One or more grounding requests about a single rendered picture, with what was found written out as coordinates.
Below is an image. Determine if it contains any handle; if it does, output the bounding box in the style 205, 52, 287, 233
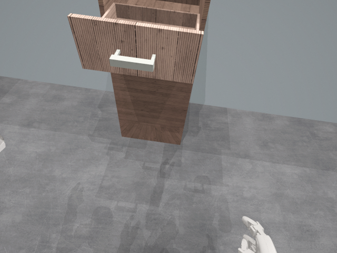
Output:
109, 50, 156, 72

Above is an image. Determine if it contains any drawer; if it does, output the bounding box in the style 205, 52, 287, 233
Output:
67, 3, 204, 84

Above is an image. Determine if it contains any right robot hand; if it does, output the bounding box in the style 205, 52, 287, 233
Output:
238, 216, 277, 253

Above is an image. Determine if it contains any cabinet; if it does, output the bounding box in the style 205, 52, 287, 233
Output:
98, 0, 211, 145

